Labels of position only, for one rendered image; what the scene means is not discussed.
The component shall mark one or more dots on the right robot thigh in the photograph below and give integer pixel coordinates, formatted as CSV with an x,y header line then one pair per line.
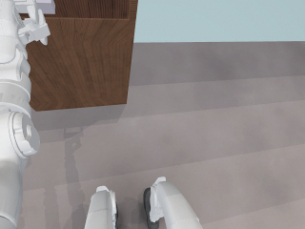
x,y
177,212

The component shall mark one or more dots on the cabinet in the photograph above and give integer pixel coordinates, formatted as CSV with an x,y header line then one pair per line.
x,y
86,62

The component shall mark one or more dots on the left robot thigh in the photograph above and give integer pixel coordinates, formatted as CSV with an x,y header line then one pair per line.
x,y
102,209

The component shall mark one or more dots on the left robot forearm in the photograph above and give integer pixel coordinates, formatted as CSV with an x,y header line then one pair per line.
x,y
15,84

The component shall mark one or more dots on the left robot upper arm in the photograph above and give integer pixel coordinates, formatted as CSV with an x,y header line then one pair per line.
x,y
18,141

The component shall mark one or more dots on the robot thigh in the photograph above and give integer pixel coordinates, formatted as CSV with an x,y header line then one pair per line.
x,y
177,212
102,209

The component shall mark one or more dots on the handle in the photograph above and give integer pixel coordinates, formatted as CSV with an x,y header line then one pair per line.
x,y
47,6

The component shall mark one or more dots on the robot left hand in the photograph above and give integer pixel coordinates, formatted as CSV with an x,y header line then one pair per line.
x,y
30,29

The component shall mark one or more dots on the drawer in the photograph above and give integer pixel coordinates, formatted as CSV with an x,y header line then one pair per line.
x,y
105,9

